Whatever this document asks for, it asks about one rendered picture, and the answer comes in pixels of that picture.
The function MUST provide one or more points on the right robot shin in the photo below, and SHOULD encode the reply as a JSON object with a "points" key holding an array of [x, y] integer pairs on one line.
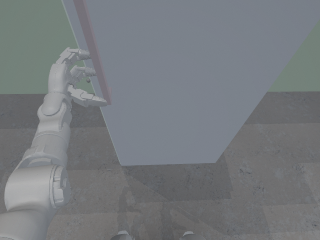
{"points": [[188, 232]]}

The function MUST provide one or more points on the robot shin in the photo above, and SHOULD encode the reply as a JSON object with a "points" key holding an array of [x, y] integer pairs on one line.
{"points": [[188, 232], [122, 232]]}

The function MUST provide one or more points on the left robot hand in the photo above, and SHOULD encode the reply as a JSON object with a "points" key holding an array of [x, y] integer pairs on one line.
{"points": [[60, 78]]}

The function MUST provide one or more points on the left robot shin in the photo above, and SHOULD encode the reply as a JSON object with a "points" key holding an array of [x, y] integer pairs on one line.
{"points": [[122, 232]]}

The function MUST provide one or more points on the left robot upper arm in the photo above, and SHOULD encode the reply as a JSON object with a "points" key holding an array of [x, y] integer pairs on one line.
{"points": [[34, 194]]}

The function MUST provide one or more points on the fridge door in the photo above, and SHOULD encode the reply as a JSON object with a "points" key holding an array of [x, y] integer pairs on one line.
{"points": [[186, 74]]}

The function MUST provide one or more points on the handle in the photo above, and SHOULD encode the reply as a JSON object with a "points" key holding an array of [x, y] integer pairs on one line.
{"points": [[88, 31]]}

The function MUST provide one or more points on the robot left forearm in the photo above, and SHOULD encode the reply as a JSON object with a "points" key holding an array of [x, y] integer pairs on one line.
{"points": [[51, 140]]}

